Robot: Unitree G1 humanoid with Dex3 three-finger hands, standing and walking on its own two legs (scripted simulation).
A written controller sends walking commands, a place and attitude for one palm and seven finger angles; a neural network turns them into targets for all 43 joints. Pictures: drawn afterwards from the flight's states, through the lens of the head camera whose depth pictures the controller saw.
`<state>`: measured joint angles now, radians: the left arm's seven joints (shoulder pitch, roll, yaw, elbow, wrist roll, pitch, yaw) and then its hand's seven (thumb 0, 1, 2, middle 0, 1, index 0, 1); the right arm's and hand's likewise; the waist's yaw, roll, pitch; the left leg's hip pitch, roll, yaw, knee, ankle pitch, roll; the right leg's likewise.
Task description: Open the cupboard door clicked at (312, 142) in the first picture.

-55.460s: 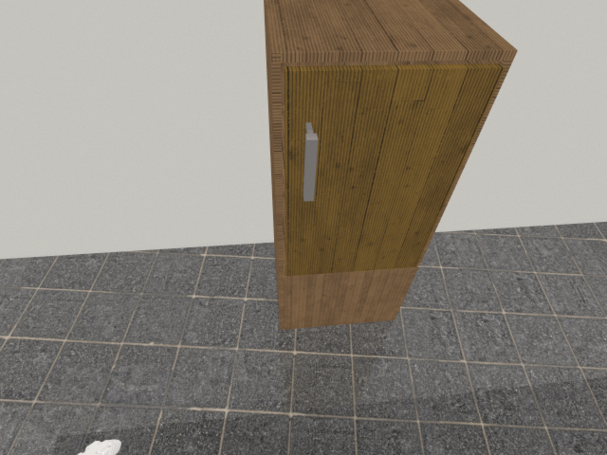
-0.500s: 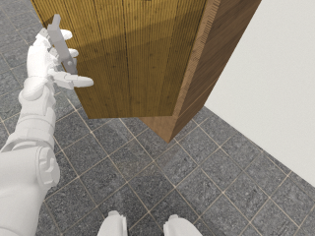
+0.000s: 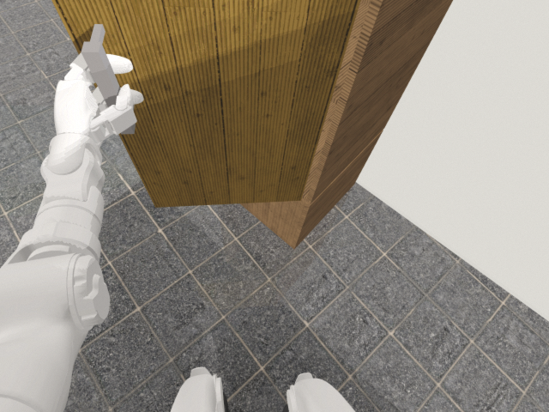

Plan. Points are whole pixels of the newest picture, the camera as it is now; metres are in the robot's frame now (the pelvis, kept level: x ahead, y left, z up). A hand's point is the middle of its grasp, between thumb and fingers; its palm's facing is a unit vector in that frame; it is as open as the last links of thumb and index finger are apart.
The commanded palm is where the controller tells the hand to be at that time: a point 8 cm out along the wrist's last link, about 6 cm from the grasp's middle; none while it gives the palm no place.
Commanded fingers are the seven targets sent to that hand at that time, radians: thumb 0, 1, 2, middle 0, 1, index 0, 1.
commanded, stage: close the thumb around the handle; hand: left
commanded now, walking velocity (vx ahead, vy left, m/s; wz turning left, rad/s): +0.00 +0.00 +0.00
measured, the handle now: (114, 83) +0.58 +0.18 +0.10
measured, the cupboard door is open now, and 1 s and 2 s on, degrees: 47 79 91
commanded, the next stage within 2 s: pull the door open along its arc in 0.04 s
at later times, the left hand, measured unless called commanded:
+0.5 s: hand (128, 131) +0.49 +0.15 +0.10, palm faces -0.01 -1.00 +0.00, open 5.7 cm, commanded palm +0.43 +0.19 +0.09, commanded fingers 0.00 0.90 0.90 -0.40 -1.35 -0.40 -1.35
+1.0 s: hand (189, 217) +0.35 +0.07 +0.10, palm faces +0.39 -0.92 +0.02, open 6.2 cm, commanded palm +0.29 +0.13 +0.09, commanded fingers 0.00 0.90 0.90 -0.40 -1.35 -0.40 -1.35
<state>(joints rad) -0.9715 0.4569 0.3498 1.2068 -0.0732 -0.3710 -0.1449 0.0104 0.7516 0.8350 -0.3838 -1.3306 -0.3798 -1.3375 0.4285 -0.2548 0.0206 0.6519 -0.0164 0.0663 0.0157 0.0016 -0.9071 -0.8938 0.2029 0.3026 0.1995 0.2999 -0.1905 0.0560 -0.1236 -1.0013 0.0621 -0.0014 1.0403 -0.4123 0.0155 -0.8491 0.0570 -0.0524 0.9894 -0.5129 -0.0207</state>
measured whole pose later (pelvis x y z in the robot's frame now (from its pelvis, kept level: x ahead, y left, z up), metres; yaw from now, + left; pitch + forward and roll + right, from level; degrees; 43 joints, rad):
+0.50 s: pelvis +0.01 +0.00 +0.01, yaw +0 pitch +19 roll -2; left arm -0.71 0.35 0.30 0.96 -0.15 -0.36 -0.16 0.01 0.75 0.77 -0.35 -1.34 -0.36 -1.35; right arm 0.43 -0.26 0.00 0.61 0.01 0.09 0.03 0.00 -0.91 -0.89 0.20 0.30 0.20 0.30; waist -0.15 0.05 -0.15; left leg -0.89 0.06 0.02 0.98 -0.42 0.01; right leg -0.75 0.06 -0.03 0.93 -0.51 -0.02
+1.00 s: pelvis +0.01 -0.02 +0.02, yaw +2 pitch +10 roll +0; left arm -0.11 -0.09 -0.07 0.28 0.03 -0.20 0.50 0.01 0.67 0.75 -0.35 -1.30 -0.34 -1.32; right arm 0.20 -0.18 0.02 0.52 -0.04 0.11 0.04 0.01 -0.91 -0.89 0.20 0.30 0.20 0.30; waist -0.02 0.04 -0.15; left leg -0.68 0.03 0.01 0.90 -0.39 -0.02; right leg -0.55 0.03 -0.05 0.91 -0.53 -0.05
